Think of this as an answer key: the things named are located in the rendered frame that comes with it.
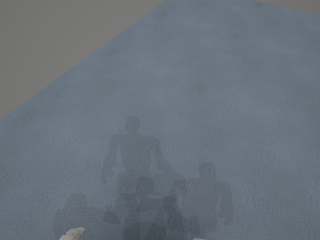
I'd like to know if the left robot hand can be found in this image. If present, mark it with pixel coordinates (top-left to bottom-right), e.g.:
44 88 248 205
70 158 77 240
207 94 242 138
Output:
59 227 85 240

